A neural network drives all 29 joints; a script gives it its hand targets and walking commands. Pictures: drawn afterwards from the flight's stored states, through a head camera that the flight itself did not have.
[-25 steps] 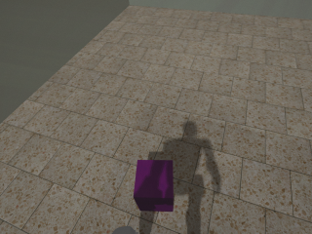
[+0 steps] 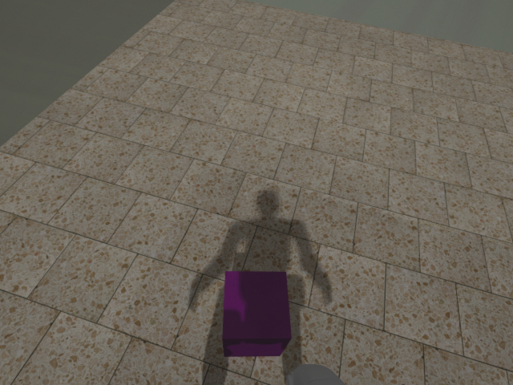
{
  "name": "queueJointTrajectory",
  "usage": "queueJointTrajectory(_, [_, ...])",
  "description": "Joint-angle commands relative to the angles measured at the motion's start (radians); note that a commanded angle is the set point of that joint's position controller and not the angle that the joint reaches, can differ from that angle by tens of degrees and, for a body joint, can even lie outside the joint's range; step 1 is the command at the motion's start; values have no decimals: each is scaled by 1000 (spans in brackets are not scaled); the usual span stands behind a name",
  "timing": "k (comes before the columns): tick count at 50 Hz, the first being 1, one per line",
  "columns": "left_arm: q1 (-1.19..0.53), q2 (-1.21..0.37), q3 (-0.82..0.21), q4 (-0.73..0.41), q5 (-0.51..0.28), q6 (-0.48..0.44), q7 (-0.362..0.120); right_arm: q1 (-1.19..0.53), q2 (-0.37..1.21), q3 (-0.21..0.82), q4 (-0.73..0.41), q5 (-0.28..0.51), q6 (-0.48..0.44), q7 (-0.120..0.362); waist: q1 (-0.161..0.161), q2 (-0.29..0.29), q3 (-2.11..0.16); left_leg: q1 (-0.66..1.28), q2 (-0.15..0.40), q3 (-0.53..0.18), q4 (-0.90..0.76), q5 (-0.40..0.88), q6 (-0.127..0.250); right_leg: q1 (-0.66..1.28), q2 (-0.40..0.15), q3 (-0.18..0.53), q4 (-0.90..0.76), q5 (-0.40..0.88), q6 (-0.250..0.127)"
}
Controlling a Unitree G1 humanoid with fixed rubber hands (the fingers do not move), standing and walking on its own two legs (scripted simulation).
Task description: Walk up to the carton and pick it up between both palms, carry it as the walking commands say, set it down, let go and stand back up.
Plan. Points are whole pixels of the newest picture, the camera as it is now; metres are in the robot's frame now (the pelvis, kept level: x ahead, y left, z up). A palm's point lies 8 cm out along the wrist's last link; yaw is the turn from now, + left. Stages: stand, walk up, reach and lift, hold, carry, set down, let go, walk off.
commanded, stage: walk up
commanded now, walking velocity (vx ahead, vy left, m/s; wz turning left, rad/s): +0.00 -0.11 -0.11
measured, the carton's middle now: (253, 315) +0.39 -0.03 -0.64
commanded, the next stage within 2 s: none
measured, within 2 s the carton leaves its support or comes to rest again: neither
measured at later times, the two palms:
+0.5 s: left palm out of the picture +0.07 +0.17 -0.13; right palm out of the picture +0.02 -0.29 -0.14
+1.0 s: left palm out of the picture -0.02 +0.23 -0.14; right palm out of the picture -0.05 -0.25 -0.12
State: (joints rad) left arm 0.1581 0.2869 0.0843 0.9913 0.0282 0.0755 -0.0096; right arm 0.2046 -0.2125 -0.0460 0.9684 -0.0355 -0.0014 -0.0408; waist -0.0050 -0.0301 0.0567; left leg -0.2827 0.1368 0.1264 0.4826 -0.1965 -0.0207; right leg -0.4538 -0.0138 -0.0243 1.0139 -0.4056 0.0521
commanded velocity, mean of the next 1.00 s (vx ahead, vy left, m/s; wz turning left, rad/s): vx -0.05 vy -0.01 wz -0.01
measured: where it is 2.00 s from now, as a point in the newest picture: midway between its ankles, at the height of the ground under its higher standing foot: outside the picture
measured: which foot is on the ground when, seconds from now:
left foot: down 0.00-0.16, up 0.18-0.40, down 0.42-1.00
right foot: up 0.00-0.14, down 0.16-0.84, up 0.86-1.00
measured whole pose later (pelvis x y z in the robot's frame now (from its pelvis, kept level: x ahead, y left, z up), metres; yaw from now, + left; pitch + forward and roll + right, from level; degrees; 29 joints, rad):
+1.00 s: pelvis -0.06 -0.01 +0.00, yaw +1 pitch -1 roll -2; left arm 0.19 0.22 0.06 1.06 0.02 0.05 0.01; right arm 0.29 -0.17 -0.02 1.04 -0.02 0.00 -0.03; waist -0.01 -0.03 0.02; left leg -0.19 0.01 0.09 0.40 -0.20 0.05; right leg -0.32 -0.02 0.01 0.74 -0.35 0.01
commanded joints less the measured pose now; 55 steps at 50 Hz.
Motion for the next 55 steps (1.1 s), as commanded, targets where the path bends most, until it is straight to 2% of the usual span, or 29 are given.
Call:
queueJointTrajectory(1, [4, 10, -5, -57, -6, 5, -14, 68, -211, -47, -27, -5, 3, -1, -24, 244, -40, 48, 250, -201, -193, 172, 181, 10, -32, 20, -125, -4, -5])
queueJointTrajectory(4, [12, 8, -10, -57, -18, -11, -10, 29, -227, -52, -36, -6, 8, 15, -19, 279, -63, 6, 215, -190, -188, 108, 157, 162, -4, -14, -323, 15, -14])
queueJointTrajectory(6, [70, 12, -14, -26, -20, -31, -3, 13, -225, -55, -30, 2, 17, 25, 17, 250, -80, -22, 177, -147, -120, 117, 103, 310, 15, -50, -564, 164, -19])
queueJointTrajectory(7, [92, 45, -7, -16, -14, -47, 1, 54, -185, -43, -21, 7, 21, 30, 26, 153, -102, -57, 121, -120, -57, 29, 54, 404, -26, -23, -671, 184, -27])
queueJointTrajectory(8, [107, 99, -3, -15, -2, -66, 5, 82, -96, -14, -26, 6, 21, 36, 31, -79, -94, -108, 10, -47, 91, -145, -4, 408, -207, 175, -814, 154, -45])
queueJointTrajectory(9, [34, 161, -8, -45, -4, -74, 6, 90, -33, 6, -50, 8, 34, 27, 27, -274, -59, -140, -57, -31, 150, -342, -22, 257, -377, 358, -878, 114, -146])
queueJointTrajectory(10, [-2, 128, -15, -40, -2, -78, 6, 69, -77, 1, -31, 11, 54, 26, 19, -197, -11, -89, -37, -116, 196, -314, 1, 197, -338, 326, -872, 118, -175])
queueJointTrajectory(11, [-54, 73, -32, -42, -2, -84, 9, 94, -84, 2, -14, 15, 58, 33, -12, -169, 9, -61, -49, -138, 193, -258, 15, 199, -269, 256, -857, 154, -162])
queueJointTrajectory(13, [-71, 30, -46, -31, -10, -95, 19, 124, -92, 6, 36, 19, 48, 37, -30, -159, -17, -50, -69, -136, 190, -178, 13, 281, -200, 146, -809, 352, -150])
queueJointTrajectory(16, [-19, 27, -49, -2, -17, -105, 29, 129, -78, 13, 62, 20, 33, 24, -17, -115, -63, -19, -80, -121, 147, -182, 8, 364, -217, 113, -737, 647, -190])
queueJointTrajectory(18, [5, 30, -46, 21, -19, -102, 33, 112, -60, 20, 65, 23, 27, 16, -9, -108, -61, 16, -80, -115, 47, -123, 9, 376, -217, 110, -720, 646, -197])
queueJointTrajectory(21, [22, 16, -44, 41, -21, -98, 35, 150, -64, 16, 90, 22, 9, 10, -25, -70, -73, 162, -35, -124, -150, 129, 11, 331, -168, 84, -692, 525, -143])
queueJointTrajectory(23, [62, -38, -50, 56, -27, -96, 37, 110, -92, 12, 92, 24, -4, 15, 6, 72, -48, 184, 22, -172, -146, 265, 28, 287, -78, 42, -723, 362, -94])
queueJointTrajectory(26, [64, -22, -44, 82, -26, -97, 36, 112, -48, 22, 122, 24, -6, 13, -2, 91, -36, 149, -1, -157, -191, 209, 24, 352, -92, 40, -732, 357, -89])
queueJointTrajectory(27, [58, 13, -21, 70, -17, -93, 40, 98, -71, 14, 133, 27, -8, 2, 4, 109, -9, 140, -13, -133, -150, 233, 5, 341, -108, 33, -696, 435, -82])
queueJointTrajectory(28, [40, 117, 17, 54, -39, -77, 54, 71, -148, -21, 92, 32, -1, -11, 7, 77, 51, 61, 11, -135, 7, 537, 20, 293, -130, 40, -554, 772, -91])
queueJointTrajectory(30, [99, 75, 15, 42, -31, -75, 60, 138, -101, -21, 103, 30, 7, -19, 6, 73, -125, 90, -16, -91, 135, 519, 25, 319, -173, 24, -482, 951, -140])
queueJointTrajectory(32, [92, 67, 8, 27, -19, -55, 61, 108, -67, -14, 71, 26, 30, -18, 12, -1, -140, 53, -54, -68, 210, 295, 19, 258, -221, 61, -517, 851, -183])
queueJointTrajectory(35, [6, 91, 8, -12, -2, -27, 59, 81, -43, -2, 19, 19, 70, -5, 8, -204, -61, 7, -115, -63, 462, -334, 17, 80, -339, 177, -632, 768, -282])
queueJointTrajectory(37, [-40, 105, 10, -35, 0, -21, 55, 104, -57, -6, 5, 23, 79, 2, -14, -170, -60, 1, -98, -98, 459, -332, 22, 67, -320, 165, -631, 666, -268])
queueJointTrajectory(39, [-64, 108, 5, -25, -4, -17, 50, 139, -73, -14, 5, 26, 62, 7, -40, -145, -82, 55, -96, -73, 197, -180, 20, 114, -251, 125, -584, 463, -191])
queueJointTrajectory(40, [-7, 85, 0, -1, -5, -15, 44, 183, -59, -9, 27, 20, 48, 11, -37, -97, -119, 166, -109, -41, 34, -93, 19, 90, -199, 101, -590, 159, -167])
queueJointTrajectory(41, [47, 20, -22, 17, -4, -16, 38, 205, -57, -4, 49, 10, 37, 14, -36, 46, -116, 220, -40, -142, -150, -165, 21, 32, -127, 48, -545, -92, -132])
queueJointTrajectory(42, [68, -50, -45, 5, -11, -18, 38, 165, -144, -22, 19, -5, 27, 17, -23, 293, -61, 163, 178, -465, -357, -402, 51, -74, -13, -35, -389, -104, -72])
queueJointTrajectory(43, [7, 9, -24, -8, -18, -3, 38, 116, -191, -29, 0, -17, 28, 17, -37, 316, 36, -50, 272, -550, -435, -520, 102, -42, -11, 22, -267, -113, -53])
queueJointTrajectory(45, [37, 8, -17, 28, -21, -7, 20, 6, -134, 3, 4, 7, 11, 18, 31, 196, 65, -135, 158, -396, -392, -405, 108, 110, -23, 76, -196, 15, -50])
queueJointTrajectory(47, [74, -7, -14, 53, -3, -25, 16, 1, -103, 2, 16, 17, -4, 13, 35, 140, 24, -26, 90, -280, -329, -210, 110, 136, -13, 62, -221, 73, -45])
queueJointTrajectory(52, [56, -34, -30, 50, -15, -37, 31, 96, -94, 3, 52, 13, -13, 2, -13, 159, 10, 110, 113, -295, -309, -76, 135, 132, -14, 52, -364, 37, -28])
queueJointTrajectory(55, [99, -50, -44, 68, -19, -54, 36, 98, -105, -1, 71, 18, -4, 3, -7, 156, -4, 137, 102, -288, -274, -24, 125, 208, -3, 29, -549, 91, -32])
